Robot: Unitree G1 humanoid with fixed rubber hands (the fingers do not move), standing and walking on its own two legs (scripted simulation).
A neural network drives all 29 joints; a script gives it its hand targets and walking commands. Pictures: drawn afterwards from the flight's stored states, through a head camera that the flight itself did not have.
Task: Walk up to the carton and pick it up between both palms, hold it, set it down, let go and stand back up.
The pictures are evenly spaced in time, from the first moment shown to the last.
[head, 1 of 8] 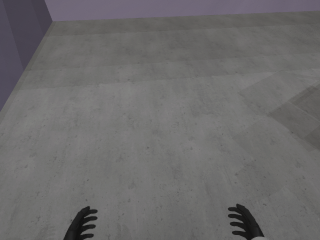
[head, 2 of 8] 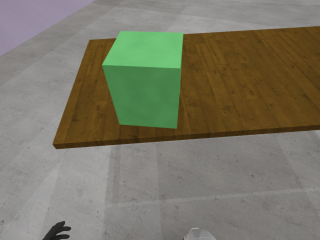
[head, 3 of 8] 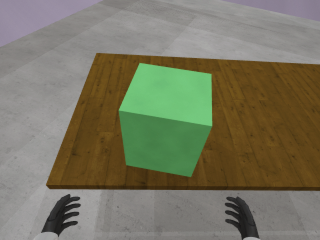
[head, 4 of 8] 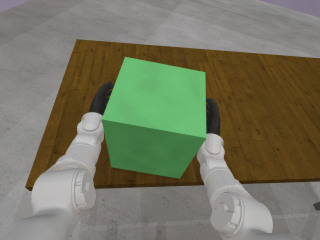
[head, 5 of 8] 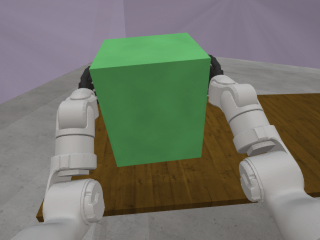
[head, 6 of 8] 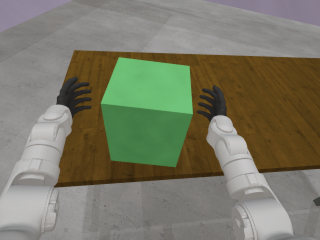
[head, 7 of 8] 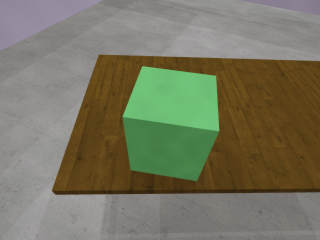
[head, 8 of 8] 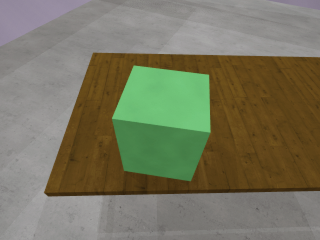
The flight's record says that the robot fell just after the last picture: no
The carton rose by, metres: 0.23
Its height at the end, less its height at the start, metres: +0.00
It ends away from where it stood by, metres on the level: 0.00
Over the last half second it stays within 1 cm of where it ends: yes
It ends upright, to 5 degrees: yes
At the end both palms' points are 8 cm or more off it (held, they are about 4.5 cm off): yes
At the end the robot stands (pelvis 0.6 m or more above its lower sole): yes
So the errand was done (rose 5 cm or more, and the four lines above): yes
